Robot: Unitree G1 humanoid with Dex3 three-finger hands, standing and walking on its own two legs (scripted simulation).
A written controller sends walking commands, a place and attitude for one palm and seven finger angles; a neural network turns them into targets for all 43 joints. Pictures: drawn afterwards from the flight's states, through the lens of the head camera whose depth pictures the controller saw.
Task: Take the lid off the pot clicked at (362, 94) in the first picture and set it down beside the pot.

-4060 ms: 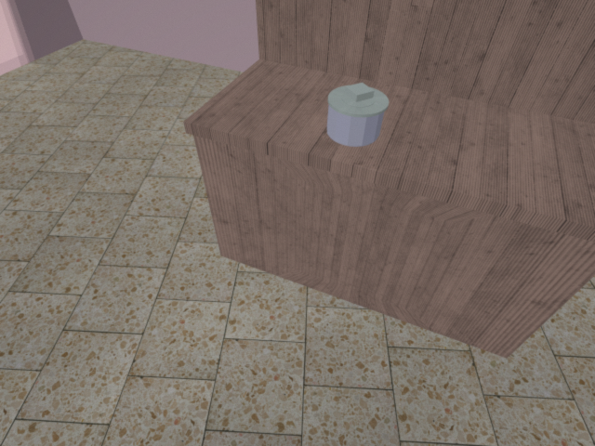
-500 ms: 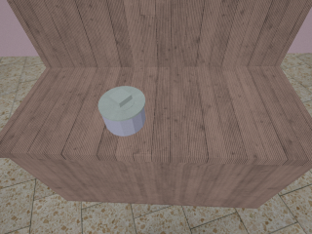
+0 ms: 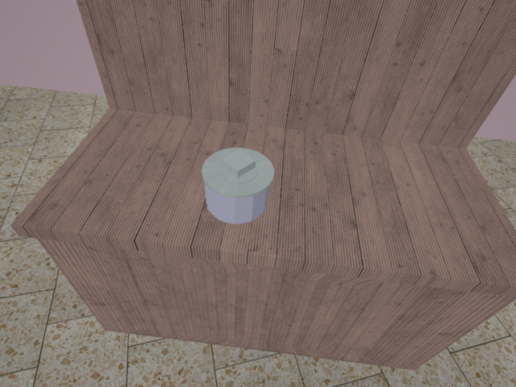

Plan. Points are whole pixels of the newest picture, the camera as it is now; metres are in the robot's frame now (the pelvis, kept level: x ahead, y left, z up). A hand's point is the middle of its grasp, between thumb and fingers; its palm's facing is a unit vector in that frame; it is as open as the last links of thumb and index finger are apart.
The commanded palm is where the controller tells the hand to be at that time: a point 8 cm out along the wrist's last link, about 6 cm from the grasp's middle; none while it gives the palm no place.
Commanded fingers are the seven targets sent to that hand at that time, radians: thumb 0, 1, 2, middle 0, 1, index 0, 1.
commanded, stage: come to a stop and stand still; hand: left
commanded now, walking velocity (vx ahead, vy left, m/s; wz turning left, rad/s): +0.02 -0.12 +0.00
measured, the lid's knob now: (238, 163) +0.57 +0.08 +0.02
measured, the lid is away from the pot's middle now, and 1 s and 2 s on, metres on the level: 0.00 0.00 0.00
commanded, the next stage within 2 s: look again from close up in 0.50 s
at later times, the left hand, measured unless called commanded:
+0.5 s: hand out of the picture +0.02 +0.14 -0.18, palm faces +0.04 -0.98 -0.18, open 7.3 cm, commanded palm none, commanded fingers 0.00 0.90 0.90 -0.20 -0.30 -0.20 -0.30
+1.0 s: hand out of the picture +0.00 +0.19 -0.18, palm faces +0.03 -0.98 -0.19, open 7.4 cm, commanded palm none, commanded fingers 0.00 0.90 0.90 -0.20 -0.30 -0.20 -0.30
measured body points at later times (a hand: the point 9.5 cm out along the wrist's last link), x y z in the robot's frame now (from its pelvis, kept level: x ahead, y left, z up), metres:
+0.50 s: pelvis +0.03 -0.03 +0.00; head +0.04 -0.03 +0.45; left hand +0.02 +0.19 -0.16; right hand +0.01 -0.23 -0.17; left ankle -0.04 +0.10 -0.74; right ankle +0.01 -0.11 -0.74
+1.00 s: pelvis +0.00 +0.02 -0.01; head +0.00 +0.02 +0.44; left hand +0.00 +0.24 -0.17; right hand +0.01 -0.21 -0.16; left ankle -0.02 +0.09 -0.74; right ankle +0.01 -0.11 -0.74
